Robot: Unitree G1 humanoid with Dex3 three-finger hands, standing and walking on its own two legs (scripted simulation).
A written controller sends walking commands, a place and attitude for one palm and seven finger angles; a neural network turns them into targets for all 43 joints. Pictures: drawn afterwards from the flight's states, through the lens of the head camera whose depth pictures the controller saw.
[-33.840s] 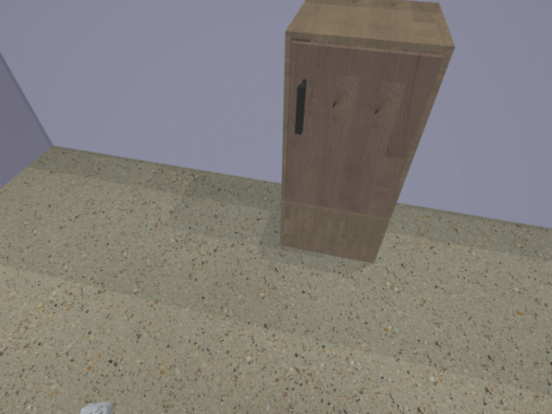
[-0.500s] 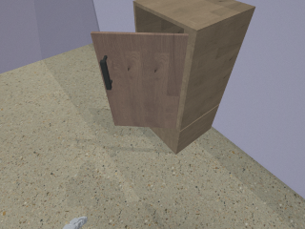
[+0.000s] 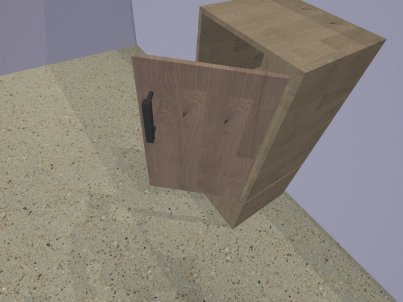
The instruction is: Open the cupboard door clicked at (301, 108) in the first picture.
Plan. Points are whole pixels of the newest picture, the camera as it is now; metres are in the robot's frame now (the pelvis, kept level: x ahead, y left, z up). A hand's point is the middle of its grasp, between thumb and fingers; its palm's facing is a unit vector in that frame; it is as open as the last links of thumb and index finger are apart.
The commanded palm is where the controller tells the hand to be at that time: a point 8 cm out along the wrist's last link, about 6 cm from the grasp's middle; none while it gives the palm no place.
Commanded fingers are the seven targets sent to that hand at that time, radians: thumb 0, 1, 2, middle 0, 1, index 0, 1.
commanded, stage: come to a stop and stand still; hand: left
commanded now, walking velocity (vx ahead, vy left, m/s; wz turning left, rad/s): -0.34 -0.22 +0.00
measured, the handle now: (150, 117) +0.58 +0.19 -0.02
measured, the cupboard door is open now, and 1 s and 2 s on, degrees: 48 48 48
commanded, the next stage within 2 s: look again from close up in 1.42 s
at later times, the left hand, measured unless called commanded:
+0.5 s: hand out of the picture +0.09 +0.14 -0.15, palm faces +0.01 -0.97 -0.24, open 7.4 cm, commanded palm none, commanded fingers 0.00 0.90 0.90 -0.20 -0.30 -0.20 -0.30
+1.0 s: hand out of the picture +0.01 +0.16 -0.17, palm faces +0.04 -0.99 -0.17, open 7.4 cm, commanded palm none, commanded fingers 0.00 0.90 0.90 -0.20 -0.30 -0.20 -0.30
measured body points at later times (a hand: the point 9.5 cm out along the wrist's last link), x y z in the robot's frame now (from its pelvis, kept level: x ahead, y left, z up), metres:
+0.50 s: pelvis +0.01 -0.05 +0.01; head +0.04 -0.05 +0.46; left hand +0.09 +0.19 -0.14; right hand +0.05 -0.30 -0.15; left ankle +0.00 +0.07 -0.69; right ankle +0.00 -0.15 -0.73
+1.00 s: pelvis +0.01 -0.02 +0.01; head +0.03 +0.00 +0.46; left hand +0.01 +0.21 -0.15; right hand +0.05 -0.25 -0.13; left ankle -0.01 +0.07 -0.73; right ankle +0.00 -0.15 -0.73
